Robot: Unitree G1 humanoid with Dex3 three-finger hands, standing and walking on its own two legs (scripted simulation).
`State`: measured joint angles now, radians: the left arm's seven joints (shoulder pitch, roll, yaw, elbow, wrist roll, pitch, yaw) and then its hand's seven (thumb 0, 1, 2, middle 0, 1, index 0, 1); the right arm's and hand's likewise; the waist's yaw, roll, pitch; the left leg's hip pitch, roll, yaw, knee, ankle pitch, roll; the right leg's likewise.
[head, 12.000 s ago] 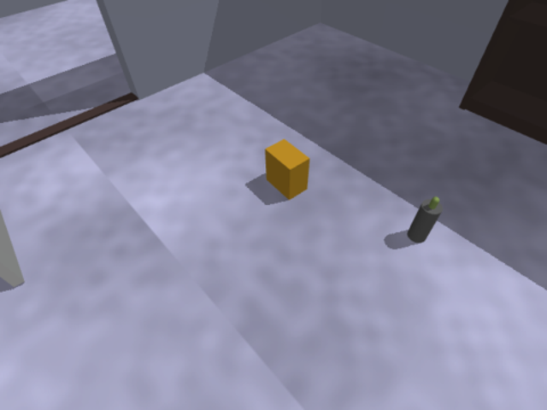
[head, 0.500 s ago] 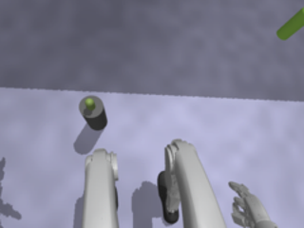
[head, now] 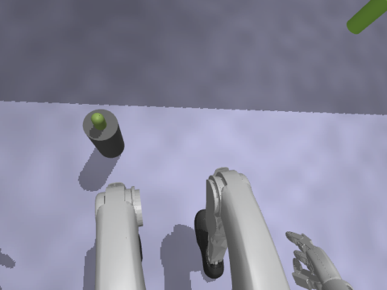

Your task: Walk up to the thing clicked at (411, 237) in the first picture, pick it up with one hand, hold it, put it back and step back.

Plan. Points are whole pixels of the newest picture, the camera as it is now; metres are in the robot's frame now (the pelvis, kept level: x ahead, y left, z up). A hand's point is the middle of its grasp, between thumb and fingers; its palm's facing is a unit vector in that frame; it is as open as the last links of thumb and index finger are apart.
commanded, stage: approach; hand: left
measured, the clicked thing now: (105, 133) +0.48 +0.17 -0.27
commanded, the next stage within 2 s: close in in 0.30 s
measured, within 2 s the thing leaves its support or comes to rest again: neither
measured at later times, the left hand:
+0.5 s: hand (62, 144) +0.44 +0.26 -0.21, palm faces -0.08 -1.00 +0.03, open 17.6 cm
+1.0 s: hand (98, 140) +0.46 +0.18 -0.24, palm faces -0.08 -1.00 -0.01, open 17.3 cm
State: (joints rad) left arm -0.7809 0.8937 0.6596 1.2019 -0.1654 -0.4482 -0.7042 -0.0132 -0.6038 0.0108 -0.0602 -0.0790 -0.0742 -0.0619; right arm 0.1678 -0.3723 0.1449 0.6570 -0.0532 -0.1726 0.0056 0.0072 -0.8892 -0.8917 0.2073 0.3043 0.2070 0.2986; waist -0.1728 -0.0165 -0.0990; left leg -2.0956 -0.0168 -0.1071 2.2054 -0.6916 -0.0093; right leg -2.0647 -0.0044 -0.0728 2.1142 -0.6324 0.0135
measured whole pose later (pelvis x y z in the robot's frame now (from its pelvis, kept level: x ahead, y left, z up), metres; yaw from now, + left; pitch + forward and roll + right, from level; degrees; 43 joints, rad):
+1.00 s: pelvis -0.02 +0.02 -0.10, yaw -8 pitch +16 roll -16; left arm -0.70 0.76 0.40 1.39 -0.08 -1.01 -0.22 -0.02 -0.61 0.08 -0.11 -0.17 -0.15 -0.14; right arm -0.08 -0.40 0.44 0.59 -0.31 -0.02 0.15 0.00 -0.91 -0.90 0.21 0.31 0.21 0.30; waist -0.31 -0.20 0.24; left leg -2.22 -0.03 -0.29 2.61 -0.69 0.00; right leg -2.11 0.04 -0.22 2.36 -0.57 0.06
